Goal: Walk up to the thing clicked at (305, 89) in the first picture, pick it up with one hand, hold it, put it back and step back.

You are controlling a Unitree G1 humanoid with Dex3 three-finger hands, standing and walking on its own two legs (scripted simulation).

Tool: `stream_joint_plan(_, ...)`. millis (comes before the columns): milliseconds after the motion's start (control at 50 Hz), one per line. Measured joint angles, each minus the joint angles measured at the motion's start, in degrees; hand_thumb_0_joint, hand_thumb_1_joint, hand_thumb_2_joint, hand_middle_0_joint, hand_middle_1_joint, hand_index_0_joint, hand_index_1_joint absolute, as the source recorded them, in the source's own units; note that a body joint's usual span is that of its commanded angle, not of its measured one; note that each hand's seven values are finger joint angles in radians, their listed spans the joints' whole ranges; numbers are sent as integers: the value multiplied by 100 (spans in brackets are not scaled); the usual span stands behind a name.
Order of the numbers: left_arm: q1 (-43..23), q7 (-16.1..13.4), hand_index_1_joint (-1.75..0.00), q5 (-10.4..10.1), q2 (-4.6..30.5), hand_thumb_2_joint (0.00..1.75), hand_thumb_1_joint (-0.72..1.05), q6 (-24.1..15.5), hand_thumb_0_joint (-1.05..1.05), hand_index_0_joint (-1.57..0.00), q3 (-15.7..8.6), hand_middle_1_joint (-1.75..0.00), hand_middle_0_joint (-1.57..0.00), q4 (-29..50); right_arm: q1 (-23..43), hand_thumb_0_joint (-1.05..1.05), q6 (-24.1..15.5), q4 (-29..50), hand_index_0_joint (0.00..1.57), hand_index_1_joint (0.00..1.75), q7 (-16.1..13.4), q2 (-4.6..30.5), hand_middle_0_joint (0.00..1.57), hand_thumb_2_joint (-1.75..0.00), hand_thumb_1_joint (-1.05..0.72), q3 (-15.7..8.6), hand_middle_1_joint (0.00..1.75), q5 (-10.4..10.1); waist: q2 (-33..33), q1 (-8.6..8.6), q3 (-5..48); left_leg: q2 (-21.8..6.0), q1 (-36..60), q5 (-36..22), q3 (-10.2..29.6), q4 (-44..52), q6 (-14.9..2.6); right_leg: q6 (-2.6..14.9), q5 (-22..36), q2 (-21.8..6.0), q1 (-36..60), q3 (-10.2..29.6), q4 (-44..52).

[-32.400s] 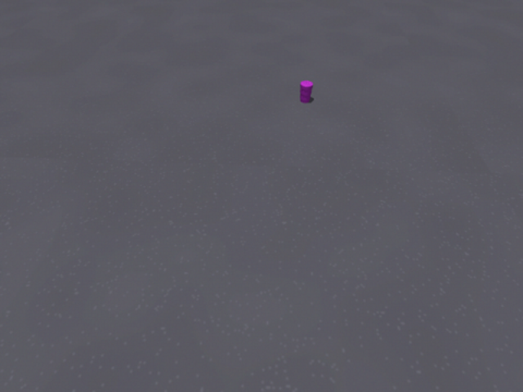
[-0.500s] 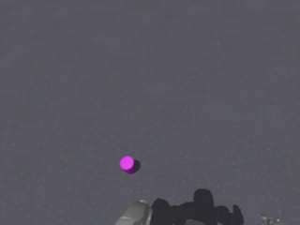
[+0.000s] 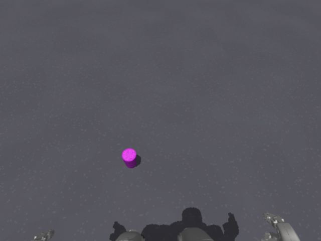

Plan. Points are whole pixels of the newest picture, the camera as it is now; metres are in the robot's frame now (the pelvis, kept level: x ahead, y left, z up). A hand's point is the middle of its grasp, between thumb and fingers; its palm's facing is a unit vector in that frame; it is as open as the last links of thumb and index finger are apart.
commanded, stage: step back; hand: left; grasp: from the side
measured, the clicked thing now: (130, 159) +0.61 +0.20 -0.69
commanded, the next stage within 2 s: none
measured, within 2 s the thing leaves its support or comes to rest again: neither
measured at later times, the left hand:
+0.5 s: hand out of the picture -0.04 +0.26 -0.13, palm faces +0.03 -0.89 -0.45, open 7.4 cm
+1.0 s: hand out of the picture -0.29 +0.26 -0.14, palm faces -0.04 -0.91 -0.42, open 7.4 cm
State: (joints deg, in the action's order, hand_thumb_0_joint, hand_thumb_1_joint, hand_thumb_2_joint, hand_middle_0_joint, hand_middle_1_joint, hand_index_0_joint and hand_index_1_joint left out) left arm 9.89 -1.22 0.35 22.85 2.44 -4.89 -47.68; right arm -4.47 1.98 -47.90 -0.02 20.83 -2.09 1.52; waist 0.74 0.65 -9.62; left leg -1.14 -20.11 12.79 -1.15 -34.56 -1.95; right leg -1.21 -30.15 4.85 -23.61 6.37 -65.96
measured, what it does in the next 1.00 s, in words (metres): walks backwards: right foot, then left foot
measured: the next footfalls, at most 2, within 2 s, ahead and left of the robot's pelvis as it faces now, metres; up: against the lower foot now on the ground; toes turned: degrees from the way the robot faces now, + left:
right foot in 0.14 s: -0.05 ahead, -0.13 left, +0.00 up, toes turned -1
left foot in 0.54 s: -0.16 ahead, +0.12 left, +0.00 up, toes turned +1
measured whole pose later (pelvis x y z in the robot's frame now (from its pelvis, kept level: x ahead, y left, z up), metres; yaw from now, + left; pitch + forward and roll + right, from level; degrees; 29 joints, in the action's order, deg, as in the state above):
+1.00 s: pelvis -0.34 -0.01 +0.00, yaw -3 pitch -3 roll +0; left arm 13.3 -0.2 2.2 20.7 1.8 -3.3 -51.8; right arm -4.6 4.9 -49.0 -0.3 22.8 -3.1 0.5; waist -2.3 2.9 -8.7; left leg 2.9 -30.3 25.4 6.0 -56.0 0.1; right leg 1.3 -21.3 0.5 -14.7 1.5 -38.5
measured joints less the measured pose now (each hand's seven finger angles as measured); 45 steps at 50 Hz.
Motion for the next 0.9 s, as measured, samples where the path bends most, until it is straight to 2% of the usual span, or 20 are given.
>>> stream_joint_plan(80,112,44,-30,12,-7,90,90,-10,0,-20,26,-30,-20,-81,92,0,3,154,20,30,24,38,21,-90,-90,-6,30,8,-58,-1,-61,-116,-285,-175,-158,-111,66,-35,91,-284,568,-212,1305)
stream_joint_plan(120,166,75,-30,23,-25,90,90,-48,0,-20,35,-30,-20,-145,108,0,47,176,21,30,38,86,21,-90,-90,-15,30,-7,-110,8,-59,-178,-470,-234,-221,-246,139,34,455,-394,928,-365,2248)
stream_joint_plan(160,175,86,-30,90,-183,90,90,-96,0,-20,38,-30,-20,-250,118,0,120,103,21,30,34,216,21,-90,-90,-65,30,-55,-456,-37,-120,-357,-641,-234,-43,-450,164,191,532,-213,1101,-548,2699)
stream_joint_plan(180,223,117,-30,125,-241,90,90,-94,0,-20,58,-30,-20,-252,78,0,166,26,20,30,10,235,21,-90,-90,-101,30,-82,-534,-59,-101,-253,-744,223,156,-649,163,231,602,-192,1050,-595,2670)
stream_joint_plan(220,351,152,-30,162,-272,90,90,-78,0,-20,91,-30,-20,-210,-52,0,255,-128,20,30,-38,206,21,-90,-90,-129,30,-109,-391,58,-14,252,-973,1141,546,-1624,216,285,726,-341,900,-459,2610)
stream_joint_plan(260,410,130,-30,172,-327,90,90,-54,0,-20,108,-30,-20,-201,-220,0,254,-210,20,30,-61,243,20,-90,-90,-138,30,-168,-349,68,42,666,-1101,1311,874,-2555,224,273,920,-458,854,-414,2762)
stream_joint_plan(320,343,87,-30,197,-346,90,90,-9,0,-20,87,-30,-20,-123,-498,0,193,-262,20,30,-99,304,20,-90,-90,-135,30,-182,-349,7,88,873,-997,1332,973,-3229,287,265,1155,-561,739,-469,2934)
stream_joint_plan(380,145,17,-30,202,-320,90,90,-37,1,-20,68,-30,-20,72,-710,0,203,-326,20,30,-128,344,20,-90,-90,-137,30,-145,-369,-38,47,773,-593,1508,917,-2966,346,259,1311,-619,577,-601,2953)
stream_joint_plan(480,-240,-53,-30,142,-223,90,90,-84,0,-20,82,-30,-20,393,-756,0,205,-393,20,30,-118,306,20,-90,-90,-130,30,-86,-262,-81,-119,463,113,1711,608,-1638,314,200,1492,-775,210,-809,2734)
stream_joint_plan(540,-416,-35,-30,90,-127,90,90,-20,0,-20,129,-30,-20,442,-700,0,133,-342,20,30,-61,276,20,-90,-90,-139,30,-61,-128,-148,-144,337,545,1042,344,-522,184,98,1563,-903,-89,-867,2474)
stream_joint_plan(560,-477,-31,-30,74,-67,90,90,13,0,-20,128,-30,-20,412,-634,0,114,-348,20,30,-48,208,20,-90,-90,-150,30,-29,52,-127,-209,440,565,868,242,-452,142,76,1589,-1001,-162,-761,2374)
stream_joint_plan(580,-504,-37,-30,52,-48,90,90,47,0,-20,122,-30,-20,347,-589,0,115,-333,20,30,-12,167,20,-90,-90,-138,30,-11,135,-97,-229,460,528,844,166,-498,108,113,1306,-947,-237,-618,2245)
stream_joint_plan(620,-493,-53,-30,51,-73,90,90,120,0,-20,104,-30,-20,173,-539,0,106,-292,20,30,58,131,20,-90,-90,-104,30,28,46,-173,-162,324,404,797,213,-561,46,157,298,-497,-440,-295,1347)
stream_joint_plan(640,-472,-56,-30,32,-64,90,90,149,0,-20,89,-30,-20,104,-519,0,96,-285,20,30,56,92,20,-90,-90,-81,30,50,32,-201,-116,267,379,711,236,-491,41,188,85,-271,-525,-131,794)
stream_joint_plan(680,-397,-57,-30,-9,-38,90,90,146,0,-20,61,-30,-20,23,-489,0,93,-262,20,30,31,26,21,-90,-90,-28,30,74,43,-182,-1,176,315,499,233,-295,47,218,-1,20,-602,28,-39)
stream_joint_plan(720,-297,-33,-30,-15,-27,90,90,101,0,-20,38,-30,-20,-8,-420,0,93,-220,20,30,16,5,21,-90,-90,-13,30,74,34,-117,56,97,227,306,196,-146,38,163,39,92,-478,11,-328)
stream_joint_plan(760,-182,-9,-30,6,-28,90,90,64,0,-20,31,-30,-20,-29,-309,0,86,-140,20,30,6,15,21,-90,-90,-19,30,71,1,-51,51,25,113,149,140,-77,26,70,15,27,-185,-65,-79)
stream_joint_plan(820,-24,18,-30,33,-23,90,90,36,0,-20,60,-30,-20,-113,-123,0,70,30,21,30,8,56,21,-90,-90,-32,30,70,-54,20,8,-67,-122,-29,27,-106,46,-13,12,-196,378,-237,937)
stream_joint_plan(880,101,40,-30,54,-23,90,90,-17,0,-20,96,-30,-20,-254,49,0,110,148,21,30,32,125,21,-90,-90,-29,30,23,-120,84,-7,-160,-430,-137,-94,-306,128,41,455,-388,999,-446,2392)
stream_joint_plan(900,114,42,-30,75,-62,90,90,-48,0,-20,98,-30,-20,-330,109,0,136,141,21,30,37,172,21,-90,-90,-36,30,-3,-223,103,-26,-239,-537,-154,-84,-420,171,101,578,-352,1155,-510,2792)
